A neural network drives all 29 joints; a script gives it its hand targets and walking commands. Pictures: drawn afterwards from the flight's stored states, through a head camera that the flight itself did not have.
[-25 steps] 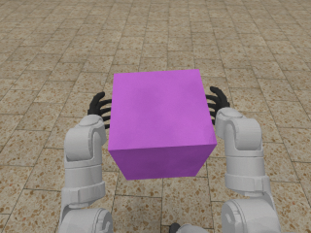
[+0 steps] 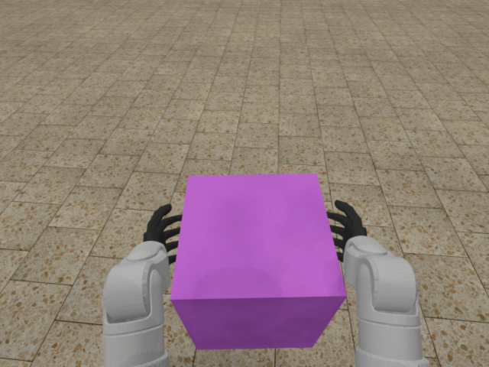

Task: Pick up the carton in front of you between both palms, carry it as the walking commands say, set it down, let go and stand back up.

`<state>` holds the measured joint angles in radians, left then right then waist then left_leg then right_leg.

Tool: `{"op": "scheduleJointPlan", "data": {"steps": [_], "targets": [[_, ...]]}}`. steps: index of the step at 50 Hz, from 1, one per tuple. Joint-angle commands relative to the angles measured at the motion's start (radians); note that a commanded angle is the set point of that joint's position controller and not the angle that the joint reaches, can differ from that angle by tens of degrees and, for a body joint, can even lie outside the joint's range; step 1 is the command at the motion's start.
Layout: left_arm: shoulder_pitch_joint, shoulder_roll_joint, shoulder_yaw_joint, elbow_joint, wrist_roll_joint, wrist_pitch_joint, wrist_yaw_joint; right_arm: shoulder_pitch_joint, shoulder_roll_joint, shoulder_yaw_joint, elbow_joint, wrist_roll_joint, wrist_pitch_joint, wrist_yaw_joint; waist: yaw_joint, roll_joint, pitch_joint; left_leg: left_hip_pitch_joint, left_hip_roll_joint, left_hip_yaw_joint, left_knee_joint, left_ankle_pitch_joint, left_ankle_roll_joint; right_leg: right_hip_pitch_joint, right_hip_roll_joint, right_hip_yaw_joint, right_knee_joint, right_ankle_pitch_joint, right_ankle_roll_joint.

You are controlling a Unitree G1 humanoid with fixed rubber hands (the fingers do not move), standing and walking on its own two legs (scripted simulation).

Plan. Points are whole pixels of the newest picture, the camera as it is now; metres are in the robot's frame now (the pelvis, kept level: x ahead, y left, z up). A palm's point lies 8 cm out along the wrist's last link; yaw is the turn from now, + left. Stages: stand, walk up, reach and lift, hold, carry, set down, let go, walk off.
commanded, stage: carry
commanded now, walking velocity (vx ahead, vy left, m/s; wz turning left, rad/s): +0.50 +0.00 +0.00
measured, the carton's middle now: (253, 266) +0.28 +0.00 +0.02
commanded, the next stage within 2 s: none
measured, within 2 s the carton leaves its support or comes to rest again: neither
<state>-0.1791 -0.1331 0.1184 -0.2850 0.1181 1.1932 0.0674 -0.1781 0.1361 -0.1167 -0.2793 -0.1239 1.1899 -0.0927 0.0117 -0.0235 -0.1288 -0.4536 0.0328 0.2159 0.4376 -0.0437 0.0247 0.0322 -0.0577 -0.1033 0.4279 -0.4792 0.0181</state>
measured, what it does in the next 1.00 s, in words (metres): walks ahead: right foot, then left foot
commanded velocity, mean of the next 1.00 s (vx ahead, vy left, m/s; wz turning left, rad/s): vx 0.50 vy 0.00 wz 0.00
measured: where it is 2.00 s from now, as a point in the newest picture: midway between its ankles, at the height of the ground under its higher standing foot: (247, 203)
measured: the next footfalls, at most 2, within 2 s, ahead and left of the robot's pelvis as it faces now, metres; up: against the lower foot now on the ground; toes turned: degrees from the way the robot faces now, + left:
right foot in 0.50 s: +0.49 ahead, -0.13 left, +0.00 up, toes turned -11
left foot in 1.00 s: +0.81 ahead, +0.11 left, +0.00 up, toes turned +11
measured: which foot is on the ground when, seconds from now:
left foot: down 0.00-0.52, up 0.54-0.98, down 1.00-1.00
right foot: down 0.00-0.02, up 0.04-0.48, down 0.50-1.00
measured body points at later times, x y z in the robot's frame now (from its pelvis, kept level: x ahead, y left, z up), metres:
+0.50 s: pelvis +0.31 -0.02 +0.00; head +0.27 -0.03 +0.45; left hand +0.58 +0.13 +0.10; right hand +0.58 -0.17 +0.09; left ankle +0.12 +0.09 -0.72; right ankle +0.45 -0.12 -0.73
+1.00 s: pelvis +0.64 +0.00 +0.00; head +0.62 +0.00 +0.45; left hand +0.91 +0.15 +0.10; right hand +0.91 -0.15 +0.10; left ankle +0.77 +0.10 -0.73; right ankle +0.45 -0.12 -0.72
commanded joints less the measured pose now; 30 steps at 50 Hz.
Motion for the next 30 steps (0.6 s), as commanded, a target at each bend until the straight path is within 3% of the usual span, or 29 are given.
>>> {"op": "scheduleJointPlan", "data": {"steps": [1,2,4,5,7,11,15,21,23,24,25,26,27,28,30], "targets": [[-0.452,-0.879,-0.728,-0.095,-0.41,0.024,-0.244,-0.417,0.895,0.696,-0.016,0.382,0.009,0.256,-0.037,0.291,-0.357,0.771,0.378,-0.65,-0.155,-0.284,0.163,-0.557,0.047,-0.044,0.626,0.268,0.018],[-0.465,-0.867,-0.735,-0.101,-0.409,0.023,-0.246,-0.398,0.918,0.701,-0.018,0.394,0.007,0.261,-0.034,0.299,-0.313,0.753,0.396,-0.737,-0.218,-0.162,0.195,-0.699,0.061,0.049,0.765,0.019,0.004],[-0.463,-0.913,-0.74,-0.092,-0.415,0.01,-0.245,-0.427,0.956,0.712,-0.052,0.42,0.001,0.268,-0.031,0.127,-0.275,0.634,0.342,-0.535,-0.191,-0.019,0.164,-0.717,-0.034,0.107,0.802,0.078,-0.03],[-0.447,-0.935,-0.742,-0.083,-0.414,0.003,-0.244,-0.432,0.964,0.72,-0.064,0.425,-0.003,0.27,-0.026,0.068,-0.251,0.553,0.323,-0.453,-0.215,-0.029,0.128,-0.688,-0.066,0.109,0.734,0.132,-0.03],[-0.41,-0.949,-0.744,-0.073,-0.4,-0.009,-0.239,-0.424,0.961,0.729,-0.079,0.435,-0.008,0.275,-0.02,0.107,-0.245,0.468,0.284,-0.335,-0.264,-0.116,0.091,-0.621,-0.069,0.075,0.614,0.201,-0.016],[-0.373,-0.936,-0.745,-0.08,-0.376,-0.015,-0.223,-0.398,0.921,0.731,-0.094,0.446,-0.007,0.288,-0.02,0.154,-0.166,0.433,0.253,-0.231,-0.344,-0.195,0.096,-0.645,-0.064,0.013,0.391,0.294,0.018],[-0.369,-0.879,-0.733,-0.092,-0.374,0.01,-0.213,-0.385,0.855,0.714,-0.097,0.433,0.015,0.281,-0.024,0.152,-0.09,0.452,0.221,-0.154,-0.335,-0.086,0.095,-0.66,-0.052,-0.037,0.219,0.405,0.019],[-0.399,-0.827,-0.711,-0.08,-0.384,0.053,-0.223,-0.386,0.814,0.688,-0.061,0.401,0.048,0.265,-0.033,0.168,0.004,0.5,0.221,-0.105,-0.274,0.069,0.08,-0.617,-0.037,-0.083,0.085,0.45,-0.019],[-0.402,-0.828,-0.701,-0.072,-0.387,0.058,-0.227,-0.407,0.818,0.693,-0.063,0.404,0.052,0.262,-0.022,0.172,-0.027,0.499,0.21,-0.07,-0.156,0.207,0.056,-0.484,0.0,-0.126,0.049,0.392,-0.038],[-0.384,-0.831,-0.693,-0.058,-0.387,0.058,-0.229,-0.415,0.824,0.699,-0.065,0.406,0.054,0.261,-0.003,0.142,-0.081,0.457,0.172,-0.014,-0.004,0.294,0.032,-0.317,0.052,-0.177,0.017,0.342,-0.043],[-0.373,-0.834,-0.684,-0.042,-0.384,0.055,-0.232,-0.411,0.823,0.701,-0.065,0.403,0.055,0.26,0.015,0.08,-0.158,0.329,0.135,0.013,0.194,0.262,0.001,-0.091,0.021,-0.131,0.022,0.312,-0.05],[-0.371,-0.84,-0.671,-0.013,-0.371,0.046,-0.237,-0.446,0.838,0.715,-0.087,0.411,0.059,0.259,0.026,-0.141,-0.259,0.071,0.049,0.005,0.496,0.047,-0.052,0.129,-0.241,0.306,-0.079,0.13,-0.154],[-0.356,-0.872,-0.675,0.014,-0.375,0.035,-0.239,-0.467,0.859,0.729,-0.098,0.418,0.058,0.263,0.022,-0.34,-0.297,-0.157,-0.066,-0.074,0.721,-0.393,-0.068,0.255,-0.37,0.628,-0.222,0.214,-0.246],[-0.371,-0.909,-0.69,-0.013,-0.394,0.026,-0.243,-0.478,0.891,0.742,-0.087,0.422,0.046,0.267,0.013,-0.246,-0.289,-0.22,-0.001,-0.179,0.839,-0.425,-0.036,0.242,-0.364,0.559,-0.199,0.352,-0.241],[-0.404,-0.981,-0.717,-0.048,-0.412,-0.001,-0.249,-0.473,0.951,0.747,-0.088,0.43,0.015,0.274,0.005,-0.057,-0.274,-0.21,0.084,-0.22,0.807,-0.334,0.0,0.112,-0.319,0.369,-0.172,0.451,-0.185]]}}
